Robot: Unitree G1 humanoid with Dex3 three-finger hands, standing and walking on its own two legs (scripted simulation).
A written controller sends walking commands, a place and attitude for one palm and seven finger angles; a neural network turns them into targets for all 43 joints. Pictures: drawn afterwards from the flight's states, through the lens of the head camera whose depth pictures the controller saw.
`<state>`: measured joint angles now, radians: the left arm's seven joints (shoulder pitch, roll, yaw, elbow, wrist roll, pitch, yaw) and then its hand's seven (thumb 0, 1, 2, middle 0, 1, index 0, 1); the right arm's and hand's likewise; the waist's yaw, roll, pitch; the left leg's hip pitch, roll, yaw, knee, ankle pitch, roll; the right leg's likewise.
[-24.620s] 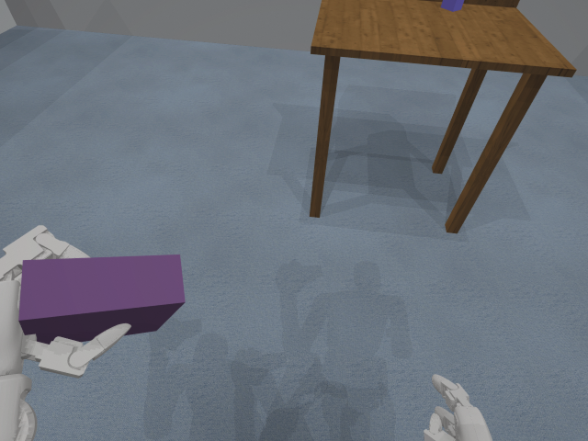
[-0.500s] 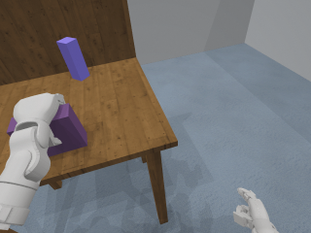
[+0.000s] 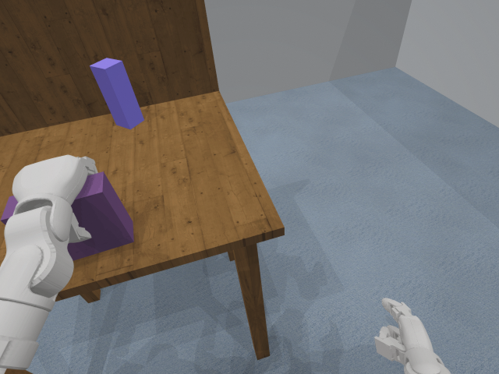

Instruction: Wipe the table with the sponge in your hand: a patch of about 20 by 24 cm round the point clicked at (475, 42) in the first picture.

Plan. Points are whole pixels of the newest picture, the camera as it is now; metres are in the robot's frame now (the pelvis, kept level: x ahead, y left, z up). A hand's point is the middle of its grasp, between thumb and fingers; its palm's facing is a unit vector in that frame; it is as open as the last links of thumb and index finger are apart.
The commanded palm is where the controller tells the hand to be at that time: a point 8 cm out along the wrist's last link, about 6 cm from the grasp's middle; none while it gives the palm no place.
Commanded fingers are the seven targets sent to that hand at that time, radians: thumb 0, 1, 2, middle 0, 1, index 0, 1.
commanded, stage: move the sponge above the wiping area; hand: left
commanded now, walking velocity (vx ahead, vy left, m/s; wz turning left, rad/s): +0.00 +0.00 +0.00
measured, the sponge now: (82, 229) +0.28 +0.33 +0.11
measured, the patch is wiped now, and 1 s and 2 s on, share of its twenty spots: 0.00 0.00 0.00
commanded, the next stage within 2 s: lower the sponge onto the table in 1.90 s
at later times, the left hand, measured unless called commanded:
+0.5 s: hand (79, 210) +0.28 +0.31 +0.16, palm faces +0.01 -0.05 -1.00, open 9.4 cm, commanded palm +0.25 +0.32 +0.25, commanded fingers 0.00 0.10 1.30 -1.20 -1.60 -1.20 -1.60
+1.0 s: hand (79, 211) +0.28 +0.31 +0.15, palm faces -0.03 -0.04 -1.00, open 9.4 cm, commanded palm +0.25 +0.32 +0.25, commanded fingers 0.00 0.10 1.30 -1.20 -1.60 -1.20 -1.60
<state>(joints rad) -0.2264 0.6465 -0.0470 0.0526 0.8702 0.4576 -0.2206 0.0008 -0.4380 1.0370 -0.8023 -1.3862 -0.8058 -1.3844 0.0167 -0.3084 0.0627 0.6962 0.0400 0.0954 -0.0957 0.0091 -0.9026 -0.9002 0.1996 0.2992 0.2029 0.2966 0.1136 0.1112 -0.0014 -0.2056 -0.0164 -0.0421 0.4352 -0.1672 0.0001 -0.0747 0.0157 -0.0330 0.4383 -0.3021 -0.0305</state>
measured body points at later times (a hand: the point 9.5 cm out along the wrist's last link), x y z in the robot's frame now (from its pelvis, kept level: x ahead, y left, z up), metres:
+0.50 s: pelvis -0.01 +0.01 +0.00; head -0.03 -0.04 +0.45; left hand +0.27 +0.31 +0.21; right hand +0.24 -0.21 -0.09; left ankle +0.05 +0.12 -0.74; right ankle -0.04 -0.10 -0.74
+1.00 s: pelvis -0.01 +0.00 +0.00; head -0.03 -0.04 +0.45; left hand +0.28 +0.31 +0.21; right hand +0.23 -0.22 -0.09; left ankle +0.05 +0.12 -0.74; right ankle -0.04 -0.10 -0.74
